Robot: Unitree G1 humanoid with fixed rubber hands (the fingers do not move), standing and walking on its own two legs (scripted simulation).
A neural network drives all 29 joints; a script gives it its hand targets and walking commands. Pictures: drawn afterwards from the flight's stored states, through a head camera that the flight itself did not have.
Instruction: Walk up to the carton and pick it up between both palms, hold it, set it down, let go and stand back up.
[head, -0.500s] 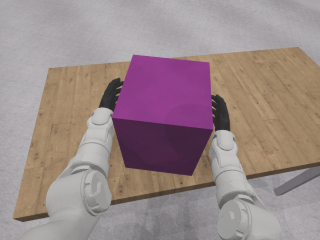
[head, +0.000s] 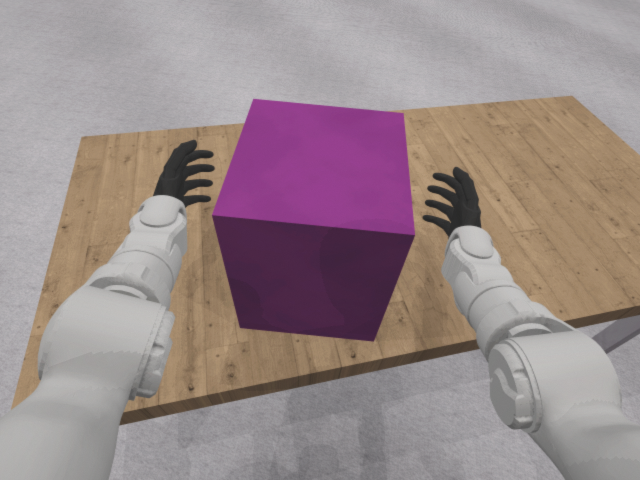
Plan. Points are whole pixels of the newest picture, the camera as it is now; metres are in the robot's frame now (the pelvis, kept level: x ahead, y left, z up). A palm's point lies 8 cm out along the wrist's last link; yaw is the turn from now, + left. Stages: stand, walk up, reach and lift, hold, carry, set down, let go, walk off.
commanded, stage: set down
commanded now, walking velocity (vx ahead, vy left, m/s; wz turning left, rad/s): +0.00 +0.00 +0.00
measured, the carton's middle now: (316, 226) +0.45 -0.06 +0.06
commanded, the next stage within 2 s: none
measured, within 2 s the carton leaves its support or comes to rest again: neither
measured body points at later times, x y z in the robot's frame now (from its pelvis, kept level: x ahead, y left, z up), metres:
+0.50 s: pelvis -0.03 -0.03 +0.00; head +0.01 +0.00 +0.45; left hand +0.49 +0.12 +0.18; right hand +0.40 -0.27 +0.16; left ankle -0.02 +0.12 -0.73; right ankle +0.04 -0.15 -0.73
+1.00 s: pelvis -0.01 -0.01 +0.01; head +0.02 +0.01 +0.46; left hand +0.51 +0.13 +0.23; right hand +0.42 -0.26 +0.21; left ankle -0.02 +0.12 -0.73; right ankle +0.04 -0.15 -0.73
